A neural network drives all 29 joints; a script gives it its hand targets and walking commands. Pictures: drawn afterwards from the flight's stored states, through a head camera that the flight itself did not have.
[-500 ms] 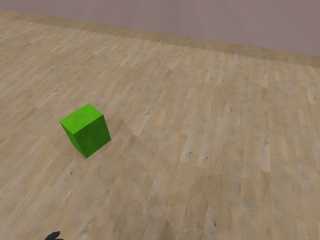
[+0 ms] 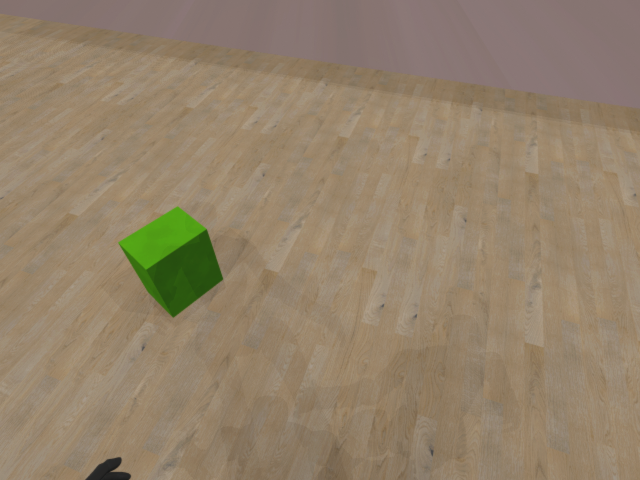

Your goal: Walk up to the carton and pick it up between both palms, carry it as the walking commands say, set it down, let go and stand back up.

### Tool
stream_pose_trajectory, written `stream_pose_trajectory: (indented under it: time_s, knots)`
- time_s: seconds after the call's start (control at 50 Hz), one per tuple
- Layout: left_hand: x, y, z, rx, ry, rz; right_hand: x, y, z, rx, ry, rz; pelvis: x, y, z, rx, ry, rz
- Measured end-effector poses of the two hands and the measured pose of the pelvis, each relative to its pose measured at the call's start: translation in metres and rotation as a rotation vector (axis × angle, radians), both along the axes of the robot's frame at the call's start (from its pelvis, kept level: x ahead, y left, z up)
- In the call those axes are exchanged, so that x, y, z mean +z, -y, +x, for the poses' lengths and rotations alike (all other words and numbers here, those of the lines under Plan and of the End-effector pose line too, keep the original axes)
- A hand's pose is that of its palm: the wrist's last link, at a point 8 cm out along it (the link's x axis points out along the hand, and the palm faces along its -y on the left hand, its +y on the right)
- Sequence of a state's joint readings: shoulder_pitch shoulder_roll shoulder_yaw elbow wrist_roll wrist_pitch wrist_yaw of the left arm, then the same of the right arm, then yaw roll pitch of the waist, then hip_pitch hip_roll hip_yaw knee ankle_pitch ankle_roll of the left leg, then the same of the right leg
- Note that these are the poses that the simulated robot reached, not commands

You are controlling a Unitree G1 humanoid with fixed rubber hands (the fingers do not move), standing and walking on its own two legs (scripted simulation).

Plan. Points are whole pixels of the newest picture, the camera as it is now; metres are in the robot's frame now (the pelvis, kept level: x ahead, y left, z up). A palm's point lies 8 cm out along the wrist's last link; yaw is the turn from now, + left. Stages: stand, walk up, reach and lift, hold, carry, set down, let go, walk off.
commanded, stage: stand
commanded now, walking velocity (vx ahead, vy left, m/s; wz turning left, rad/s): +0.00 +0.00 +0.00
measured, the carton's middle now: (175, 262) +0.92 +0.57 -0.64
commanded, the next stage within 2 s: walk up in 0.22 s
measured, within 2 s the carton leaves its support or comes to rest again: neither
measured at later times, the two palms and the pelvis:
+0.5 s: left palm out of the picture +0.08 +0.32 -0.10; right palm out of the picture +0.11 -0.30 -0.11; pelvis +0.00 +0.01 +0.00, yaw +4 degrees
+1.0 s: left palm (18, 450) +0.18 +0.44 -0.13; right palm (393, 464) +0.18 -0.08 -0.14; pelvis +0.13 +0.17 -0.01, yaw +18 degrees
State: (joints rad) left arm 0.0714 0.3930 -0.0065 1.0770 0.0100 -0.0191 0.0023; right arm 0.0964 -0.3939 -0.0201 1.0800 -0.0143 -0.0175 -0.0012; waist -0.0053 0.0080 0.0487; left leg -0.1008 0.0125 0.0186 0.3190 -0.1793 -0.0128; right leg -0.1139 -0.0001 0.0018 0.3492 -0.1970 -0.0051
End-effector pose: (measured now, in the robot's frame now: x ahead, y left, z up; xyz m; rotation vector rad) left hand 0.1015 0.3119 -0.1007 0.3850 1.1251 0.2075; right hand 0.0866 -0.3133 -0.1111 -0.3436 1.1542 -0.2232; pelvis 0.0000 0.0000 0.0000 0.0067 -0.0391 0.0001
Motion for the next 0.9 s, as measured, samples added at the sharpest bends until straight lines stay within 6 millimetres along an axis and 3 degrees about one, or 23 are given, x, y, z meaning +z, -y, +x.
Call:
stream_pose_trajectory:
  time_s: [0.44,0.5,0.56,0.64,0.72,0.78,0.82,0.86,0.9]
  knots:
    - [0.0,-0.003,-0.006,0.02,-0.011,0.003,0.0,-0.004,0.009,0.013,-0.001,0.002,0.0,0.0,0.003,0.01,-0.005,-0.003]
    - [0.001,-0.009,-0.019,0.09,0.002,0.018,-0.002,-0.01,0.02,0.054,-0.03,0.031,-0.001,-0.005,0.003,0.063,-0.036,0.002]
    - [0.003,-0.023,-0.058,0.168,-0.071,0.043,-0.001,-0.032,0.049,0.116,0.004,0.079,0.001,-0.018,0.005,0.081,-0.048,0.019]
    - [0.005,-0.043,-0.106,0.275,-0.15,0.041,-0.008,-0.08,0.083,0.17,0.033,0.162,0.002,-0.042,0.018,0.123,-0.037,0.035]
    - [-0.005,-0.063,-0.13,0.341,-0.196,-0.008,-0.015,-0.14,0.115,0.208,0.058,0.222,-0.004,-0.074,0.04,0.161,-0.026,0.035]
    - [-0.027,-0.085,-0.124,0.366,-0.197,-0.056,-0.024,-0.184,0.138,0.24,0.068,0.219,-0.017,-0.105,0.062,0.197,-0.03,0.018]
    - [-0.048,-0.106,-0.109,0.363,-0.181,-0.075,-0.038,-0.206,0.149,0.258,0.071,0.188,-0.034,-0.128,0.076,0.227,-0.032,-0.002]
    - [-0.061,-0.121,-0.08,0.338,-0.15,-0.09,-0.047,-0.22,0.144,0.253,0.038,0.162,-0.041,-0.142,0.084,0.25,-0.032,0.003]
    - [-0.058,-0.128,-0.036,0.301,-0.073,-0.112,-0.047,-0.226,0.127,0.225,-0.03,0.15,-0.036,-0.151,0.094,0.265,-0.035,0.004]
